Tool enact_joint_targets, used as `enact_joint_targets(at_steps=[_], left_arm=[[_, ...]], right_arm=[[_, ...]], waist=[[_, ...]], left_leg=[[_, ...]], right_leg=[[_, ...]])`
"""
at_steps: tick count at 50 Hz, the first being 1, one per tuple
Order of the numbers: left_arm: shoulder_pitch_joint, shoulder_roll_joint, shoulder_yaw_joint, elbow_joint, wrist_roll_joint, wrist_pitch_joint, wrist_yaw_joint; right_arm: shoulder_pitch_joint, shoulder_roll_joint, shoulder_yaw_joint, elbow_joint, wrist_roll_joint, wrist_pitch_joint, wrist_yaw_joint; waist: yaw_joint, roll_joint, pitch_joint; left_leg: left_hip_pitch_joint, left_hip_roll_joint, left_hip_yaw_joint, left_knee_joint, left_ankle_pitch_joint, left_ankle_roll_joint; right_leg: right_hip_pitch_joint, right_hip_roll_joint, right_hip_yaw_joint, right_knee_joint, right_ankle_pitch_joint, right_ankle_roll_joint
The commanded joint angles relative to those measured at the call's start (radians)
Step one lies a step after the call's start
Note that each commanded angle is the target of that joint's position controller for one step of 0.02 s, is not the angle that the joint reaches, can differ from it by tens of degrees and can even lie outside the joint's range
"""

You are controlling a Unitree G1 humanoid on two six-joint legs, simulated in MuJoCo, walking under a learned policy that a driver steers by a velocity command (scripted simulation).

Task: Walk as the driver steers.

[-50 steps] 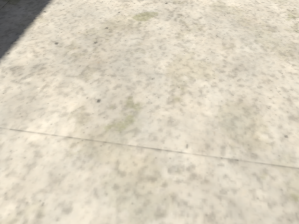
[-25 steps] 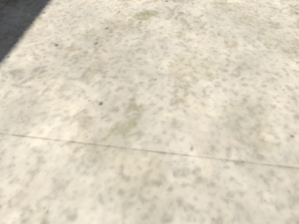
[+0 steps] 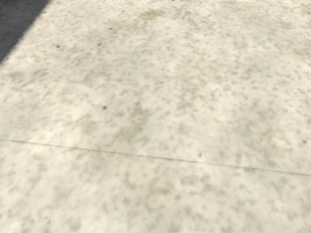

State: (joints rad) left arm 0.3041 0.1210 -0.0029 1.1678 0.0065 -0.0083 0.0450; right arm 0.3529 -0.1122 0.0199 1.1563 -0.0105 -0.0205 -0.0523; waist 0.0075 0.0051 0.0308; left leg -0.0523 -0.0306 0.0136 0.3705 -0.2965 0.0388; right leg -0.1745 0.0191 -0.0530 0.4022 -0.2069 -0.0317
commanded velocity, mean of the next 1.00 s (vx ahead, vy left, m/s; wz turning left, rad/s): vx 0.29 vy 0.00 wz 0.00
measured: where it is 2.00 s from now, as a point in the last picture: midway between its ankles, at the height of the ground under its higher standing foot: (173, 155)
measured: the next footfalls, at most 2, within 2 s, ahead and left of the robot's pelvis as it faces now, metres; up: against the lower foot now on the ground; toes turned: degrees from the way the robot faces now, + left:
right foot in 0.52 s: +0.16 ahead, -0.13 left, +0.00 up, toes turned -4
left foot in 1.02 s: +0.51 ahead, +0.01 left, +0.00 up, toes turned +4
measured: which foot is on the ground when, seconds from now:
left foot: down 0.00-0.54, up 0.56-1.00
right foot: down 0.00-0.28, up 0.30-0.50, down 0.52-1.00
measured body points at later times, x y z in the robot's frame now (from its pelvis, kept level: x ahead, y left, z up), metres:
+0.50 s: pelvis +0.07 -0.03 -0.01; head +0.07 -0.05 +0.44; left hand +0.12 +0.21 -0.15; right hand -0.07 -0.25 -0.17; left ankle -0.06 +0.09 -0.74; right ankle +0.10 -0.13 -0.74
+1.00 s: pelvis +0.31 -0.06 -0.02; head +0.36 -0.06 +0.43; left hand +0.19 +0.15 -0.16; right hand +0.50 -0.26 -0.14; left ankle +0.47 +0.01 -0.73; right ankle +0.12 -0.13 -0.74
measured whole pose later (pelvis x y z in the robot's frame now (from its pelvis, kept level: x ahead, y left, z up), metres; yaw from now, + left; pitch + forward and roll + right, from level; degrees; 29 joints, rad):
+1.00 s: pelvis +0.31 -0.06 -0.02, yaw +0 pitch +1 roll +0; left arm 0.53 0.13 0.01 1.12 0.02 -0.11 0.02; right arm -0.01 -0.16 -0.04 0.90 -0.02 -0.06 0.02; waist 0.05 0.01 0.08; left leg -0.53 -0.02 0.13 0.56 -0.10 0.13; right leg 0.18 0.05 -0.07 0.24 -0.42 -0.06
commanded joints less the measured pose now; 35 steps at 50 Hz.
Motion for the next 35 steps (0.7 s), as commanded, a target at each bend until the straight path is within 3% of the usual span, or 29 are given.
enact_joint_targets(at_steps=[1,9,10,12,14,15,16,18,20,23,24,25,26,27,28,29,30,31,32,33,35], left_arm=[[0.079,0.065,0.008,-0.001,0.000,-0.002,0.002],[0.087,0.062,0.007,0.003,0.000,-0.002,0.002],[0.092,0.057,0.006,0.005,0.001,-0.001,0.001],[0.080,0.073,0.015,-0.005,0.003,0.003,-0.003],[0.045,0.068,0.021,-0.034,0.013,0.005,-0.016],[0.009,0.050,0.019,-0.060,0.021,0.000,-0.024],[-0.028,0.038,0.016,-0.088,0.033,-0.008,-0.030],[-0.086,0.067,0.027,-0.136,0.030,-0.030,-0.042],[-0.104,0.088,0.039,-0.169,0.022,-0.050,-0.054],[-0.086,0.087,0.051,-0.195,0.006,-0.064,-0.068],[-0.017,0.072,0.053,-0.179,0.002,-0.064,-0.070],[0.091,0.074,0.063,-0.139,-0.001,-0.063,-0.068],[0.227,0.109,0.083,-0.094,0.001,-0.067,-0.059],[0.380,0.213,0.110,-0.076,0.018,-0.074,-0.043],[0.443,0.247,0.113,-0.045,0.016,-0.060,-0.045],[0.296,0.211,0.098,-0.078,0.016,-0.051,-0.041],[0.180,0.181,0.089,-0.121,0.013,-0.056,-0.046],[0.120,0.172,0.082,-0.140,0.012,-0.064,-0.048],[0.105,0.146,0.070,-0.143,0.010,-0.074,-0.048],[0.112,0.123,0.060,-0.135,0.009,-0.082,-0.045],[0.175,0.117,0.052,-0.109,0.007,-0.095,-0.038]], right_arm=[[0.099,-0.063,-0.008,0.001,0.000,-0.002,-0.002],[0.108,-0.059,-0.007,0.002,0.000,-0.003,-0.001],[0.118,-0.055,-0.007,0.005,-0.001,-0.003,-0.001],[0.136,-0.086,-0.022,0.005,-0.005,0.002,0.001],[0.176,-0.124,-0.041,0.001,-0.005,0.010,0.006],[0.217,-0.142,-0.050,0.007,-0.002,0.010,0.008],[0.228,-0.153,-0.058,0.009,-0.003,0.008,0.008],[0.239,-0.153,-0.065,0.006,-0.018,-0.007,0.012],[0.224,-0.161,-0.071,-0.004,-0.022,-0.026,0.014],[0.167,-0.171,-0.076,-0.026,-0.014,-0.045,0.018],[0.128,-0.177,-0.077,-0.037,-0.006,-0.048,0.021],[0.105,-0.177,-0.077,-0.046,-0.003,-0.052,0.025],[0.107,-0.163,-0.070,-0.050,-0.007,-0.061,0.031],[0.082,-0.099,-0.051,-0.093,0.001,-0.068,0.043],[0.091,-0.104,-0.058,-0.122,-0.013,-0.070,0.052],[0.052,-0.112,-0.062,-0.135,-0.029,-0.062,0.059],[0.015,-0.101,-0.059,-0.144,-0.027,-0.065,0.068],[0.011,-0.086,-0.059,-0.144,-0.019,-0.069,0.073],[0.023,-0.089,-0.063,-0.140,-0.023,-0.064,0.075],[0.039,-0.089,-0.065,-0.136,-0.026,-0.054,0.078],[0.014,-0.103,-0.074,-0.147,-0.024,-0.037,0.082]], waist=[[0.000,0.004,0.061],[0.000,0.004,0.066],[-0.002,0.004,0.048],[-0.011,0.027,0.071],[-0.039,0.098,0.150],[-0.060,0.134,0.197],[-0.070,0.150,0.245],[-0.075,0.121,0.258],[-0.058,0.089,0.226],[-0.013,0.093,0.174],[0.032,0.088,0.156],[0.079,0.061,0.124],[0.133,-0.006,0.062],[0.193,-0.244,-0.011],[0.162,-0.320,-0.034],[0.075,-0.160,0.057],[0.045,-0.051,0.109],[0.011,-0.015,0.111],[-0.012,-0.020,0.101],[-0.026,-0.035,0.085],[-0.030,-0.054,0.079]], left_leg=[[-0.102,0.125,-0.097,-0.068,0.227,0.021],[-0.104,0.125,-0.097,-0.070,0.220,0.022],[-0.096,0.117,-0.096,-0.082,0.140,0.026],[-0.116,0.098,-0.110,-0.088,-0.115,0.057],[-0.128,0.161,-0.234,-0.153,-0.428,0.120],[-0.113,0.236,-0.332,-0.217,-0.534,0.162],[-0.112,0.306,-0.405,-0.251,-0.548,0.200],[-0.054,0.356,-0.449,-0.270,-0.421,0.238],[0.027,0.348,-0.396,-0.247,-0.257,0.230],[-0.042,0.289,-0.259,-0.196,-0.072,0.181],[-0.136,0.257,-0.200,-0.152,-0.037,0.159],[-0.237,0.211,-0.143,-0.066,0.051,0.136],[-0.326,0.154,-0.074,0.114,0.162,0.109],[-0.488,0.026,0.062,0.484,0.059,0.043],[-0.618,-0.043,0.027,0.739,-0.241,0.043],[-0.654,0.046,-0.039,0.858,-0.167,0.065],[-0.645,0.086,-0.048,0.856,-0.052,0.071],[-0.603,0.111,-0.049,0.816,0.019,0.069],[-0.566,0.123,-0.039,0.782,0.045,0.060],[-0.543,0.125,-0.027,0.759,0.064,0.049],[-0.572,0.116,0.005,0.731,0.093,0.036]], right_leg=[[0.035,-0.115,0.114,-0.047,0.181,-0.021],[0.032,-0.115,0.114,-0.048,0.173,-0.020],[0.037,-0.106,0.110,-0.052,0.105,-0.022],[-0.011,-0.057,0.077,0.004,-0.116,-0.035],[-0.177,-0.001,0.023,0.132,-0.306,-0.043],[-0.275,0.015,-0.018,0.223,-0.303,-0.041],[-0.340,-0.012,-0.038,0.294,-0.256,-0.042],[-0.458,-0.059,-0.004,0.406,-0.257,-0.046],[-0.506,-0.087,0.020,0.410,-0.244,-0.046],[-0.317,-0.057,-0.018,0.277,-0.160,-0.045],[-0.157,-0.028,-0.053,0.199,-0.090,-0.047],[0.039,0.023,-0.084,0.143,-0.057,-0.047],[0.239,0.023,-0.050,0.104,-0.071,-0.054],[0.374,-0.242,0.353,-0.111,-0.350,-0.124],[0.372,-0.393,0.724,-0.273,-0.450,-0.199],[0.249,-0.393,0.674,-0.265,-0.523,-0.193],[0.144,-0.367,0.569,-0.265,-0.429,-0.180],[0.088,-0.323,0.460,-0.277,-0.292,-0.163],[0.065,-0.286,0.376,-0.280,-0.174,-0.149],[0.065,-0.255,0.305,-0.281,-0.075,-0.138],[0.105,-0.232,0.224,-0.272,0.124,-0.135]])
Velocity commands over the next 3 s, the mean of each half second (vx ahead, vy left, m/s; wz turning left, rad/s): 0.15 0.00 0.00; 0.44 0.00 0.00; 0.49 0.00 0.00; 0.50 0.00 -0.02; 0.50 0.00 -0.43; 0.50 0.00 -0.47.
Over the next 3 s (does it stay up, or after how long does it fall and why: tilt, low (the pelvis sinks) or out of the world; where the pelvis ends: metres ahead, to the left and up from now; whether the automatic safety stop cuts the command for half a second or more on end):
stays up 1.36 -0.21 0.00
